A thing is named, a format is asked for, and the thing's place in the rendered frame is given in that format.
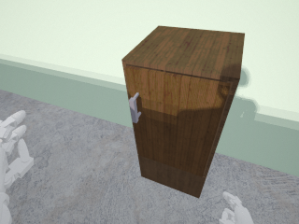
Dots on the handle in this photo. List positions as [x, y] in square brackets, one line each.
[133, 108]

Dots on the cupboard door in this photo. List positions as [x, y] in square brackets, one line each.
[179, 117]

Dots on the robot left hand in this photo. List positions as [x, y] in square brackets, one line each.
[8, 138]

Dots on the left robot forearm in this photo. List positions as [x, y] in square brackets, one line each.
[5, 216]

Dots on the robot right hand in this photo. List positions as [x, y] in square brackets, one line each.
[240, 215]

